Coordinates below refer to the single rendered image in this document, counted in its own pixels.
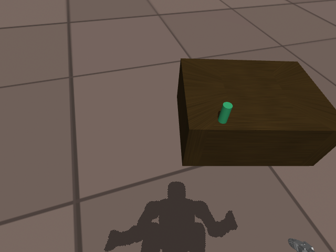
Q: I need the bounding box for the right robot hand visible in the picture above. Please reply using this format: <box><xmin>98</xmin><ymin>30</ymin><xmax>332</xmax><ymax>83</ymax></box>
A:
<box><xmin>288</xmin><ymin>238</ymin><xmax>315</xmax><ymax>252</ymax></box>

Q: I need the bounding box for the can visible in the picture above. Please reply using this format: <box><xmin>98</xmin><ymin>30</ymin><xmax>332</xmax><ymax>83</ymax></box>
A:
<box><xmin>218</xmin><ymin>102</ymin><xmax>233</xmax><ymax>124</ymax></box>

